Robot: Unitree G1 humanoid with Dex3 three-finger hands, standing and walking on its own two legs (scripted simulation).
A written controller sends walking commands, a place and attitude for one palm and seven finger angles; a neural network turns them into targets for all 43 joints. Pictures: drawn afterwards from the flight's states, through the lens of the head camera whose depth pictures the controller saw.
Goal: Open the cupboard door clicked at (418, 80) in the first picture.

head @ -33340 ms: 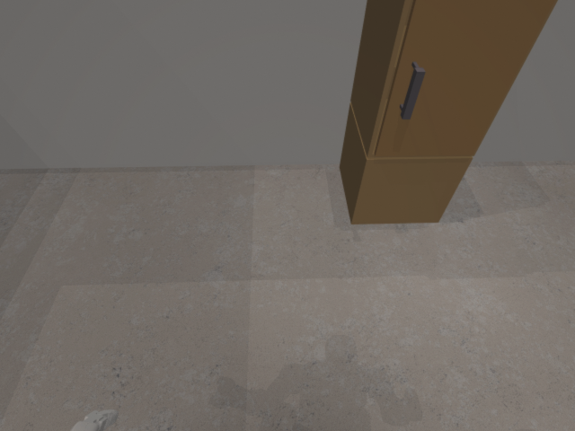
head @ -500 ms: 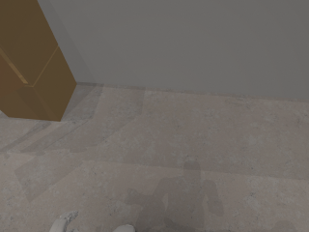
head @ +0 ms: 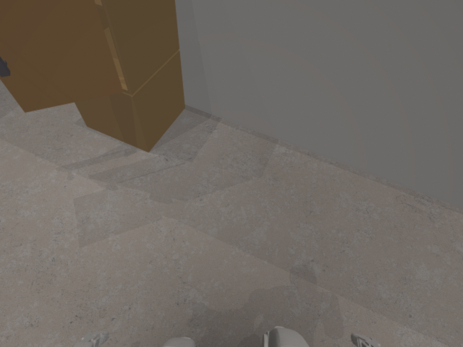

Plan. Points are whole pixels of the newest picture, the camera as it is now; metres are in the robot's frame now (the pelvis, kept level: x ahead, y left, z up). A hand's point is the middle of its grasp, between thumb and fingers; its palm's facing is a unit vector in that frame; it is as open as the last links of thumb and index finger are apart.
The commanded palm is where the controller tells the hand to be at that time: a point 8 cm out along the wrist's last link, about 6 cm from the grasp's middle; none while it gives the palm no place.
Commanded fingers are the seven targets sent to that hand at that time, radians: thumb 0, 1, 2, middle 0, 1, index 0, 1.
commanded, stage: turn to face it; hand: left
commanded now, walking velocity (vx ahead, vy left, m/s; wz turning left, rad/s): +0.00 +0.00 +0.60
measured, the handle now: out of the picture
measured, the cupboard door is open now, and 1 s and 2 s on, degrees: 48 48 48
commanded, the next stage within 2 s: take the last steps up to it in 0.58 s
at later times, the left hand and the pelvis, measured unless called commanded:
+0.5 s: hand out of the picture +0.01 +0.19 -0.19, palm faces +0.29 -0.94 -0.20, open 7.4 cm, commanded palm none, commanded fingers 0.00 0.90 0.90 -0.20 -0.30 -0.20 -0.30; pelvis +0.02 -0.01 -0.01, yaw +16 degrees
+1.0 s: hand out of the picture -0.02 +0.16 -0.16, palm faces +0.46 -0.87 -0.19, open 7.4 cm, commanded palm none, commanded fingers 0.00 0.90 0.90 -0.20 -0.30 -0.20 -0.30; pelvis +0.05 -0.01 +0.01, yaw +25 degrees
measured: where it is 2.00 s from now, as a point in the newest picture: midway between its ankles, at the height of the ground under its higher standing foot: (173, 298)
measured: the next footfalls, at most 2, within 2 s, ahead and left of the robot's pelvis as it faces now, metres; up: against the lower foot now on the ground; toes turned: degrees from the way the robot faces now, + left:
right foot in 0.14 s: +0.06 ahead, -0.16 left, +0.00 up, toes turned +3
left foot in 0.44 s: +0.03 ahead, +0.09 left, +0.00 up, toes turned +18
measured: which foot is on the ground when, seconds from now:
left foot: down 0.00-0.14, up 0.16-0.42, down 0.44-0.76, up 0.78-1.00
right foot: up 0.00-0.12, down 0.14-0.44, up 0.46-0.74, down 0.76-1.00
